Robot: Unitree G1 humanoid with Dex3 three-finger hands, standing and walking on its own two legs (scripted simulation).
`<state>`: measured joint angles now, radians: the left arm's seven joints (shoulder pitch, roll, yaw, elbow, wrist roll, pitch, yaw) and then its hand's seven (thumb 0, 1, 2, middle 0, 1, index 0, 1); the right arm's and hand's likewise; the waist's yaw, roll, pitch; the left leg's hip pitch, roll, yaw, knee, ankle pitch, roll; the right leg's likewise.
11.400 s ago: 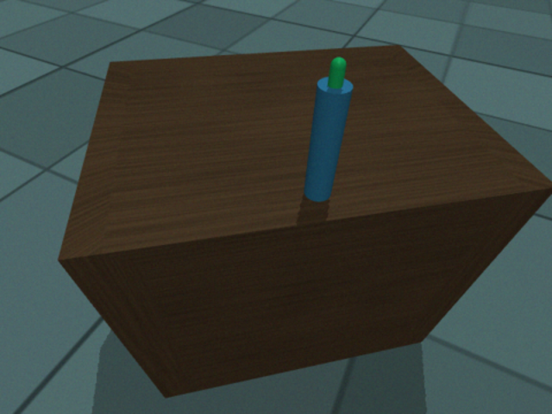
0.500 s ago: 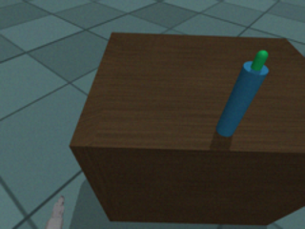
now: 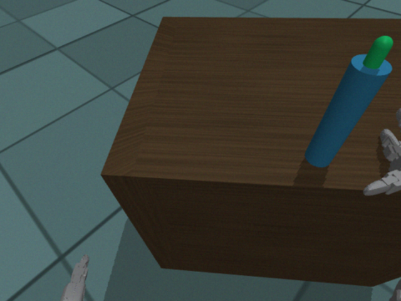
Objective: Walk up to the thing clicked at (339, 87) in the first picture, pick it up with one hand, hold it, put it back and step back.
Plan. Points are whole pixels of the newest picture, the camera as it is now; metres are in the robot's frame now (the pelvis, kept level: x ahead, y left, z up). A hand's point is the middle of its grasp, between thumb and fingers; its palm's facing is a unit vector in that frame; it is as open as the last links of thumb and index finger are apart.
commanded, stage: close in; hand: right
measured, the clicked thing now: (343, 111) +0.43 -0.21 +0.17
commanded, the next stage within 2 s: rest palm in 0.44 s
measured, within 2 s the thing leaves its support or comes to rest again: leaves its support in 1.68 s
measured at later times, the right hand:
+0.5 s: hand (339, 149) +0.41 -0.23 +0.10, palm faces +0.18 +0.98 +0.01, open 17.7 cm
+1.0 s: hand (321, 143) +0.42 -0.20 +0.10, palm faces +0.20 +0.98 +0.01, open 15.6 cm
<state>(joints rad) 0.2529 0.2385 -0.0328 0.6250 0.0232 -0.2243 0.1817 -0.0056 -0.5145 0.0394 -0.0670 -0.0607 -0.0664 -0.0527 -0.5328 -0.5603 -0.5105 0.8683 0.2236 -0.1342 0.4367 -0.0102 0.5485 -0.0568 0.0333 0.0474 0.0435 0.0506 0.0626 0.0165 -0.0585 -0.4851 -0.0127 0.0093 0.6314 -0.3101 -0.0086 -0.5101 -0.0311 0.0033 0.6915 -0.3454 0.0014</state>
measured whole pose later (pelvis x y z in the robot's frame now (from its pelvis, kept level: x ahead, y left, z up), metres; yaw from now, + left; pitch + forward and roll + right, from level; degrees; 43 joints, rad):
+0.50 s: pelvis -0.01 +0.00 -0.01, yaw +0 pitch +8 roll +1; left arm 0.30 0.22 0.04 0.47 -0.01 -0.13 0.08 -0.01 -0.51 0.03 -0.07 -0.06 -0.07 -0.05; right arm -0.55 -0.37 -0.36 0.76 0.17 -0.17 0.13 -0.01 0.59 -0.06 0.02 0.05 0.03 0.06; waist 0.05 -0.01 -0.06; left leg -0.51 -0.01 0.00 0.70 -0.33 -0.01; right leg -0.53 -0.03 -0.01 0.74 -0.36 0.00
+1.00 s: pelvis -0.02 +0.01 -0.01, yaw +0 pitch +8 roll +1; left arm 0.31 0.23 0.05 0.38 -0.02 -0.10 0.07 -0.01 -0.54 0.06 -0.06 -0.05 -0.05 -0.05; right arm -0.59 -0.32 -0.33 0.74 0.14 -0.17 0.03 -0.01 0.57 -0.12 0.44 0.28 0.45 0.29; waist 0.07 0.00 -0.05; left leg -0.53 -0.01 0.00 0.73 -0.34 -0.01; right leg -0.53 -0.02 -0.01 0.75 -0.35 0.00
